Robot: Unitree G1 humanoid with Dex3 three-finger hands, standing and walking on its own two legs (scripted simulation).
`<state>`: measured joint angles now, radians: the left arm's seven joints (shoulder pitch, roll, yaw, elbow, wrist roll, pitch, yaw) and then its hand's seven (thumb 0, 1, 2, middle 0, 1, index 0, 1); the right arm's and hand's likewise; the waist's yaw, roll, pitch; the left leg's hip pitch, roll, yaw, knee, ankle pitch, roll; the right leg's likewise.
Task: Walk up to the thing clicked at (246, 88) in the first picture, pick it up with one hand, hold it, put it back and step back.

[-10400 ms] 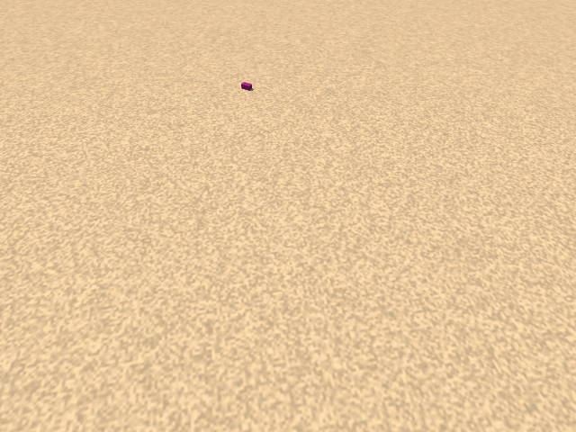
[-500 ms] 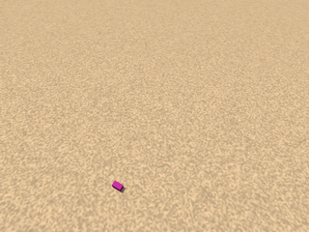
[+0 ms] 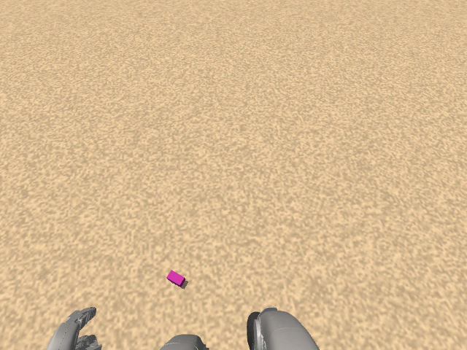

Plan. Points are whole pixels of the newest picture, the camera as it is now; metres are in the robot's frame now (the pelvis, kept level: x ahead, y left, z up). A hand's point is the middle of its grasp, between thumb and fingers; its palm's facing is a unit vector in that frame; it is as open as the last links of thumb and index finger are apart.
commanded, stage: walk up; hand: left
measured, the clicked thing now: (176, 278) +0.41 +0.23 -0.73
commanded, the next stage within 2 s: none
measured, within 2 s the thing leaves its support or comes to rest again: neither
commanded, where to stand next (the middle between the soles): +0.03 +0.00 m, yaw -2 degrees
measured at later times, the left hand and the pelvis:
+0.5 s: hand out of the picture +0.04 +0.30 -0.15, palm faces -0.02 -0.94 -0.35, open 7.4 cm; pelvis -0.03 +0.02 +0.02, yaw +0 degrees
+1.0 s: hand out of the picture +0.07 +0.28 -0.12, palm faces -0.06 -0.92 -0.39, open 7.4 cm; pelvis -0.03 +0.02 +0.02, yaw -3 degrees
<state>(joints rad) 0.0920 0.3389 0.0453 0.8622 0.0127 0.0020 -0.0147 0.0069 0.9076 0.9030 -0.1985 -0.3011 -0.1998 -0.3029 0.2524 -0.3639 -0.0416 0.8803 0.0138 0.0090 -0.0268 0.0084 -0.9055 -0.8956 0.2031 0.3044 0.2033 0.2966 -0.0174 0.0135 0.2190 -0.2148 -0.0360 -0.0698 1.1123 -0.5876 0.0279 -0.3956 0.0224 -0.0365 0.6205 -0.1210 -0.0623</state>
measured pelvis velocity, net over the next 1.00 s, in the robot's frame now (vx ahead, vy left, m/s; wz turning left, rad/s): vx -0.03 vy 0.02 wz -0.05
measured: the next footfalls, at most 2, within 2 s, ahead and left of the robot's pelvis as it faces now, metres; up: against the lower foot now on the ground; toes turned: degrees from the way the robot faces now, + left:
left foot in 0.26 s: +0.04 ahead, +0.15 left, +0.00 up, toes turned -3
right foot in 0.64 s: +0.02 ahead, -0.13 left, +0.00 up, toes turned -5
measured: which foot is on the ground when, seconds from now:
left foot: up 0.00-0.24, down 0.26-1.00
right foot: down 0.00-0.30, up 0.32-0.62, down 0.64-1.00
